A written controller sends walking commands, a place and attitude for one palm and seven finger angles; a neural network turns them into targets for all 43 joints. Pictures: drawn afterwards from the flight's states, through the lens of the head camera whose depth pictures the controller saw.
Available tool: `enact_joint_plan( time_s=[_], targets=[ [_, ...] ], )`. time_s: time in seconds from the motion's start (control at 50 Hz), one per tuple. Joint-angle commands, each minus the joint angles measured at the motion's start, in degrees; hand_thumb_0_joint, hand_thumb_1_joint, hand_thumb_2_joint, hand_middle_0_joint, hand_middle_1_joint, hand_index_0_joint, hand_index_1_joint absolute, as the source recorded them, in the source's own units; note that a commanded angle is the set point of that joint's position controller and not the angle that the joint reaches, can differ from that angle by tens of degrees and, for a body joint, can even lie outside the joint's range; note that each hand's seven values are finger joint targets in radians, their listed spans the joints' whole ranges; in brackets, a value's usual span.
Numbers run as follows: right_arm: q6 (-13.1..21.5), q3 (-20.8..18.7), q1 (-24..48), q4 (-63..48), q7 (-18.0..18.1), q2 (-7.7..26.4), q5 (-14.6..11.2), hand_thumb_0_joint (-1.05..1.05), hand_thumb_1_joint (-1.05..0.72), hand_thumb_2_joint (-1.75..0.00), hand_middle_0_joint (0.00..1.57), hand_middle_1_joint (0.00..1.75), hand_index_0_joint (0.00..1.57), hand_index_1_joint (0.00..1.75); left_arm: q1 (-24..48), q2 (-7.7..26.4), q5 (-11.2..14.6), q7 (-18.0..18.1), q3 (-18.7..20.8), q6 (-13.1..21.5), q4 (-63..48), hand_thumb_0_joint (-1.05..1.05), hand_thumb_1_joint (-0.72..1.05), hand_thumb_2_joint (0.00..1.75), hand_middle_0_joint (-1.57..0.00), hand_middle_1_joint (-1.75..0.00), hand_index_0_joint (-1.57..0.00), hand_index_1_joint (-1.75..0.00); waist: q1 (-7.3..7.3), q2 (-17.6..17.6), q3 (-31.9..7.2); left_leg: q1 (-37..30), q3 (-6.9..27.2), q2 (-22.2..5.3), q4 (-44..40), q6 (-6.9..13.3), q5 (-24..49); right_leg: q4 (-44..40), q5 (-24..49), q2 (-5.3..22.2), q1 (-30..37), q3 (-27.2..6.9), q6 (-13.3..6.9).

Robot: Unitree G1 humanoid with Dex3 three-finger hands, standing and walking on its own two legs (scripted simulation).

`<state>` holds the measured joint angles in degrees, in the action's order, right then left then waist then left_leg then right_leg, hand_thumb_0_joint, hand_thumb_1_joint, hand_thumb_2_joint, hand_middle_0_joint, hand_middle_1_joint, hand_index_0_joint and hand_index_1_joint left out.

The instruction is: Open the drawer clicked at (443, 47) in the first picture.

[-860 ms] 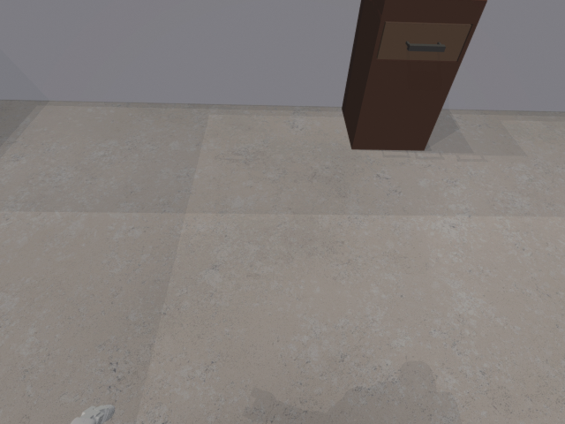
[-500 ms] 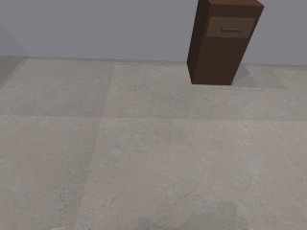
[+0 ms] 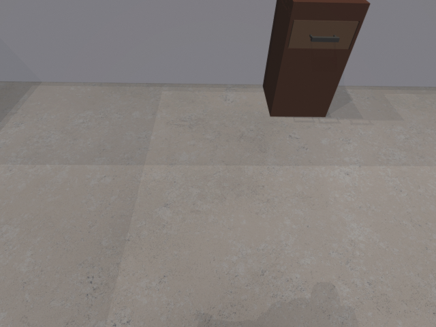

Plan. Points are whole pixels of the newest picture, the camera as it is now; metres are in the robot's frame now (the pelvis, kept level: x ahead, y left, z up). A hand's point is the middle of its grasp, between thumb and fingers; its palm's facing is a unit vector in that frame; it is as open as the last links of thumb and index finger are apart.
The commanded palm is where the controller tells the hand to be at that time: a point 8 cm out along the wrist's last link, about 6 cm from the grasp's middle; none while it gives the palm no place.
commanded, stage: stand and wait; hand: left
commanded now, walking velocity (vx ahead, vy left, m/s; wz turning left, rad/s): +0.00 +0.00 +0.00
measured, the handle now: (323, 37) +1.72 -0.55 -0.16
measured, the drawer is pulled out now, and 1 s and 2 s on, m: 0.00 0.00 0.00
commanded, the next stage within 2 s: look at it before walking up in 0.12 s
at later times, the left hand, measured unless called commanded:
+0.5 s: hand out of the picture +0.08 +0.24 -0.16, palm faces -0.04 -0.94 -0.33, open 7.4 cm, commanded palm none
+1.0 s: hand out of the picture +0.08 +0.22 -0.17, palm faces -0.09 -0.95 -0.31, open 7.4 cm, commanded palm none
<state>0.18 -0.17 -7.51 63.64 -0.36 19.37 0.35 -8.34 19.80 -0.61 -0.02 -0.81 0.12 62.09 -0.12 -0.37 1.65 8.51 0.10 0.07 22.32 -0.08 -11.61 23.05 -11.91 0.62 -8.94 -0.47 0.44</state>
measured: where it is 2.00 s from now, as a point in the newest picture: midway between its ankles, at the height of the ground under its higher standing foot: outside the picture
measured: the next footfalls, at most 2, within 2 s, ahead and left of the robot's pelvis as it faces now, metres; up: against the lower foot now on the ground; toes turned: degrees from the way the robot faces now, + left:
left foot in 1.74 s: +0.24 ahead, +0.06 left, +0.00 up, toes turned -25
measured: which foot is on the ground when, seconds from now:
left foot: down 0.00-1.00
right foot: down 0.00-1.00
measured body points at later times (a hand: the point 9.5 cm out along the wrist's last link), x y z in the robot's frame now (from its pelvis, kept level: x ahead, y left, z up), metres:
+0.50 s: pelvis +0.01 -0.01 +0.00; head +0.01 -0.01 +0.45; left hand +0.08 +0.29 -0.13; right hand +0.08 -0.30 -0.13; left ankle +0.01 +0.12 -0.74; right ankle +0.01 -0.12 -0.74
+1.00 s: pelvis +0.00 -0.01 -0.01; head +0.03 +0.00 +0.44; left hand +0.08 +0.27 -0.15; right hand +0.08 -0.29 -0.14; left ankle +0.01 +0.12 -0.74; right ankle +0.01 -0.12 -0.74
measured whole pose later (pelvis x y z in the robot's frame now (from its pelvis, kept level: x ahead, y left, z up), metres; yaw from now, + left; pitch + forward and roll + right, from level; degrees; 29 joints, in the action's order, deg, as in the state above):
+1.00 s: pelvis +0.00 -0.01 -0.01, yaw -5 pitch -1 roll +0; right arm -1.0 -1.0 -6.2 59.6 0.9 16.4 0.5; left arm -10.1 17.7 -0.8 0.3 0.3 -2.3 59.1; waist -1.0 -0.9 3.1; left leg 11.0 -4.2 -2.2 27.0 -0.9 -15.1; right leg 28.5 -13.8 -1.8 -13.7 -4.6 -0.2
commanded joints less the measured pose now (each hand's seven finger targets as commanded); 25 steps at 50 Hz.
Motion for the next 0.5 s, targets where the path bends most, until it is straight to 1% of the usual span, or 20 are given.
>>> enact_joint_plan(
  time_s=[0.0,0.04,0.06,0.12,0.14,0.18,0.22,0.26,0.32,0.38,0.4,0.42,0.46,0.48],
  targets=[
    [1.66,-2.05,3.25,-3.70,0.87,12.08,0.16,0.00,-0.90,-0.90,0.20,0.30,0.20,0.30,2.72,11.60,-0.02,0.64,2.52,1.20,-3.68,0.00,0.90,0.90,-0.20,-0.30,-0.20,-0.30,0.18,0.08,-1.56,0.75,6.16,-6.37,-4.83,1.88,2.07,-5.22,0.23,6.01,-1.43,-6.51,-2.20],
    [1.65,-2.09,3.08,-3.59,0.83,11.84,0.13,0.00,-0.90,-0.90,0.20,0.30,0.20,0.30,2.70,11.63,-0.07,0.68,2.61,1.27,-3.72,0.00,0.90,0.90,-0.20,-0.30,-0.20,-0.30,0.13,-0.44,-1.77,0.97,6.24,-6.32,-4.70,1.85,2.12,-5.32,0.01,6.05,-1.30,-6.53,-2.16],
    [1.70,-2.07,3.23,-3.56,0.85,11.93,0.16,0.00,-0.90,-0.90,0.20,0.30,0.20,0.30,2.58,11.56,-0.04,0.68,2.57,1.30,-3.69,0.00,0.90,0.90,-0.20,-0.30,-0.20,-0.30,0.11,0.16,-1.92,0.57,6.14,-6.31,-4.50,1.83,2.97,-5.28,0.83,6.10,-1.36,-6.63,-2.22],
    [1.64,-2.01,3.13,-3.54,0.83,11.95,0.09,0.00,-0.90,-0.90,0.20,0.30,0.20,0.30,2.76,11.65,-0.05,0.67,2.58,1.32,-3.70,0.00,0.90,0.90,-0.20,-0.30,-0.20,-0.30,0.09,0.14,-2.06,0.65,6.22,-6.34,-4.47,1.78,2.88,-5.33,0.64,6.01,-1.30,-6.55,-2.20],
    [1.73,-2.04,3.22,-3.50,0.82,11.83,0.13,0.00,-0.90,-0.90,0.20,0.30,0.20,0.30,2.60,11.56,-0.04,0.66,2.58,1.35,-3.67,0.00,0.90,0.90,-0.20,-0.30,-0.20,-0.30,0.08,0.42,-2.56,0.24,6.12,-6.43,-4.45,1.82,3.33,-5.27,1.13,6.18,-1.09,-6.45,-2.22],
    [1.76,-2.00,3.00,-3.42,0.87,11.89,0.15,0.00,-0.90,-0.90,0.20,0.30,0.20,0.30,2.76,11.65,-0.03,0.65,2.58,1.43,-3.62,0.00,0.90,0.90,-0.20,-0.30,-0.20,-0.30,0.27,-0.16,-3.18,-0.12,5.89,-6.48,-4.16,1.65,4.47,-5.12,2.71,6.15,-0.69,-6.59,-2.28],
    [1.79,-2.06,3.01,-3.51,0.88,11.91,0.04,0.00,-0.90,-0.90,0.20,0.30,0.20,0.30,2.65,11.67,-0.01,0.69,2.60,1.49,-3.66,0.00,0.90,0.90,-0.20,-0.30,-0.20,-0.30,0.22,0.48,-3.85,-0.65,5.89,-6.58,-3.91,1.69,5.73,-4.73,4.33,6.09,-0.25,-6.39,-2.30],
    [1.79,-2.01,3.32,-3.40,0.93,11.83,0.09,0.00,-0.90,-0.90,0.20,0.30,0.20,0.30,2.76,11.53,-0.01,0.69,2.58,1.48,-3.58,0.00,0.90,0.90,-0.20,-0.30,-0.20,-0.30,0.22,0.15,-3.35,-0.76,5.84,-6.65,-4.02,1.65,6.05,-4.74,5.02,6.15,-0.42,-6.27,-2.25],
    [1.70,-1.98,3.42,-3.41,0.93,11.90,0.04,0.00,-0.90,-0.90,0.20,0.30,0.20,0.30,2.63,11.52,-0.01,0.69,2.58,1.41,-3.60,0.00,0.90,0.90,-0.20,-0.30,-0.20,-0.30,0.06,0.91,-2.70,-0.34,5.85,-6.66,-4.26,1.64,5.29,-4.93,4.31,5.98,-0.62,-6.33,-2.24],
    [1.78,-1.89,3.47,-3.38,0.96,11.86,0.07,0.00,-0.90,-0.90,0.20,0.30,0.20,0.30,2.64,11.52,-0.01,0.65,2.56,1.38,-3.38,0.00,0.90,0.90,-0.20,-0.30,-0.20,-0.30,0.01,0.78,-2.79,-0.51,5.68,-6.77,-4.48,1.65,5.49,-4.91,4.75,6.06,-0.37,-6.09,-2.14],
    [1.79,-1.95,3.63,-3.36,0.96,11.87,0.07,0.00,-0.90,-0.90,0.20,0.30,0.20,0.30,2.45,11.51,-0.04,0.67,2.57,1.42,-3.44,0.00,0.90,0.90,-0.20,-0.30,-0.20,-0.30,0.09,0.73,-3.13,-1.08,5.53,-6.77,-4.27,1.65,6.32,-4.88,5.80,6.13,-0.26,-6.29,-2.20],
    [1.73,-1.94,3.33,-3.45,0.97,11.95,0.02,0.00,-0.90,-0.90,0.20,0.30,0.20,0.30,2.39,11.66,-0.03,0.69,2.59,1.51,-3.47,0.00,0.90,0.90,-0.20,-0.30,-0.20,-0.30,0.15,-0.02,-3.73,-1.47,5.50,-6.79,-3.93,1.63,6.82,-4.86,6.43,6.13,-0.02,-6.30,-2.26],
    [1.74,-1.97,3.37,-3.41,1.00,11.88,0.05,0.00,-0.90,-0.90,0.20,0.30,0.20,0.30,2.57,11.67,0.00,0.72,2.59,1.57,-3.43,0.00,0.90,0.90,-0.20,-0.30,-0.20,-0.30,0.26,-0.19,-4.01,-1.92,5.30,-6.80,-3.76,1.54,7.59,-4.75,7.67,6.26,0.13,-6.38,-2.29],
    [1.79,-1.95,3.27,-3.42,1.01,11.99,0.06,0.00,-0.90,-0.90,0.20,0.30,0.20,0.30,2.67,11.63,0.01,0.71,2.57,1.58,-3.39,0.00,0.90,0.90,-0.20,-0.30,-0.20,-0.30,0.33,0.25,-4.45,-2.07,5.24,-6.87,-3.81,1.51,8.15,-4.60,8.43,6.27,0.56,-6.32,-2.32]
  ],
)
